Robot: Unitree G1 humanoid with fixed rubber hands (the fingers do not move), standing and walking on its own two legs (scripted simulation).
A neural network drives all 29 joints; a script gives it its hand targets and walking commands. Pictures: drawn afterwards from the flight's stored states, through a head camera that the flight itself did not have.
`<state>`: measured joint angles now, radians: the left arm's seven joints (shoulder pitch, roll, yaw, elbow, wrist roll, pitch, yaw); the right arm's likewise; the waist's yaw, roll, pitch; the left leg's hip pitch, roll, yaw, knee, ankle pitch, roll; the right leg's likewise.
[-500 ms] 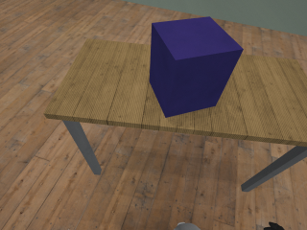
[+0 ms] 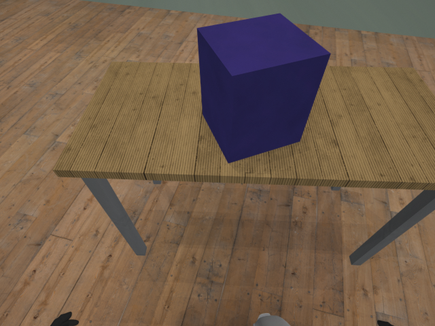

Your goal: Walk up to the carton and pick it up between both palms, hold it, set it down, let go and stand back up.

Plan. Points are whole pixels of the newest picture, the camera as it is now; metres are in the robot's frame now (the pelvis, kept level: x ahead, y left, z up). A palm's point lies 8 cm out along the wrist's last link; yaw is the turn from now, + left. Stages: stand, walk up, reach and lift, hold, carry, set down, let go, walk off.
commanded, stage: walk up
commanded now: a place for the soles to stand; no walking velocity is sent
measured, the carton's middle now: (253, 90) +0.63 -0.08 +0.08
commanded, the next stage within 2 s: none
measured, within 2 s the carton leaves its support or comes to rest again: neither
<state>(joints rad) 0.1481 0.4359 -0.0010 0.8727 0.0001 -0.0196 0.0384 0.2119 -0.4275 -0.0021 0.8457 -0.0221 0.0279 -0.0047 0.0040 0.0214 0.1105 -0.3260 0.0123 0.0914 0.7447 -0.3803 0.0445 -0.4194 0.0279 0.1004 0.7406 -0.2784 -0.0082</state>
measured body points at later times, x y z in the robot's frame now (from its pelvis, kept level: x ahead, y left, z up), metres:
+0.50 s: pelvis -0.03 -0.04 +0.00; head -0.02 -0.05 +0.45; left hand +0.05 +0.30 -0.09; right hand +0.07 -0.36 -0.11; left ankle +0.00 +0.08 -0.70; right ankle -0.02 -0.15 -0.71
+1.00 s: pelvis -0.03 -0.02 +0.01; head -0.01 -0.02 +0.45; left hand +0.09 +0.30 -0.09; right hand +0.05 -0.35 -0.10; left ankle -0.02 +0.08 -0.71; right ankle -0.02 -0.15 -0.71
